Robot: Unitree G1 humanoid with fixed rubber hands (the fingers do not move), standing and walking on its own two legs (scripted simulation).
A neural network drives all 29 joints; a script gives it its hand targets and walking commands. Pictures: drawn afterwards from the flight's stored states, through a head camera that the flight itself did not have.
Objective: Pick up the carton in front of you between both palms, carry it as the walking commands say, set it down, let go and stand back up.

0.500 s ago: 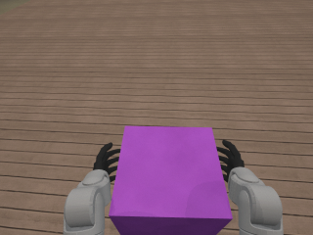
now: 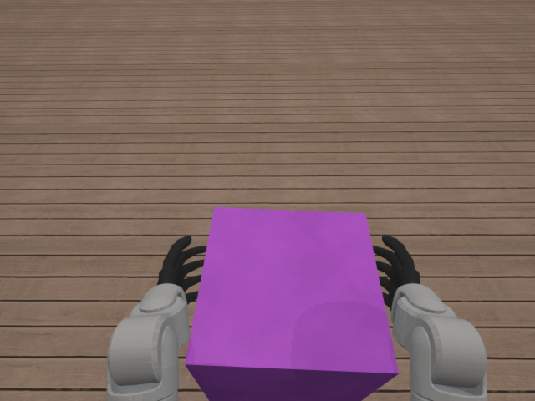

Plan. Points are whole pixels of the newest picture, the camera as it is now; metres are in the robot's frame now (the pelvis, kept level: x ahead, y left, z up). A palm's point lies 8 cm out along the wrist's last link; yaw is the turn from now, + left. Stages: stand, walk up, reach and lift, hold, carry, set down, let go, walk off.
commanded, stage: carry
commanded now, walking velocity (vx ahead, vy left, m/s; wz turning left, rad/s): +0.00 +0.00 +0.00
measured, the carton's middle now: (284, 315) +0.25 +0.00 +0.02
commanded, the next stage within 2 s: none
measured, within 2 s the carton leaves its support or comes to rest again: neither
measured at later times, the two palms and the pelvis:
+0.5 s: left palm (181, 325) +0.21 +0.13 +0.09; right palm (429, 325) +0.21 -0.17 +0.09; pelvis -0.03 -0.02 -0.01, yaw +0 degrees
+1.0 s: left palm (190, 345) +0.20 +0.12 +0.05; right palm (421, 345) +0.20 -0.17 +0.05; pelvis -0.06 -0.02 +0.00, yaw -1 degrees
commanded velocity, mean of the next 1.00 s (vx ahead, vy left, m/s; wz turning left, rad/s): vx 0.00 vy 0.00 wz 0.00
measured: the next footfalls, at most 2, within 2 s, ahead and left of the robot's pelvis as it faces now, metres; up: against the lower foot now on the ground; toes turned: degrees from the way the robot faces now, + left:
right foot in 1.88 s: +0.22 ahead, -0.15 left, +0.00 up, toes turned -13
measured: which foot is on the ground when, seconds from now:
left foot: down 0.00-1.00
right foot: down 0.00-1.00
